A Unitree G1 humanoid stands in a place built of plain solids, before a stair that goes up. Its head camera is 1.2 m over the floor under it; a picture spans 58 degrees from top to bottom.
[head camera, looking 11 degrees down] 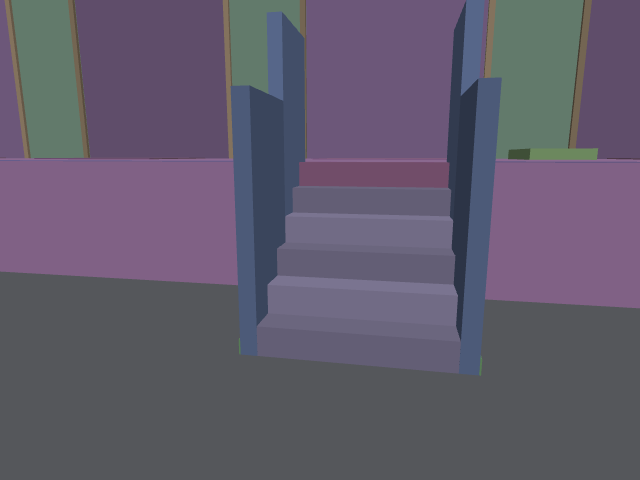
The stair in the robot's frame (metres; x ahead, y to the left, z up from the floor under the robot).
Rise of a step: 0.19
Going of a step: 0.23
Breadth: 1.20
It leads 11 degrees to the right of straight ahead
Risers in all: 6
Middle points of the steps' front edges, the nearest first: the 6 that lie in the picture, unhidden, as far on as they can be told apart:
2.35 -0.20 0.19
2.58 -0.24 0.38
2.80 -0.28 0.58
3.03 -0.33 0.77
3.25 -0.37 0.96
3.47 -0.41 1.15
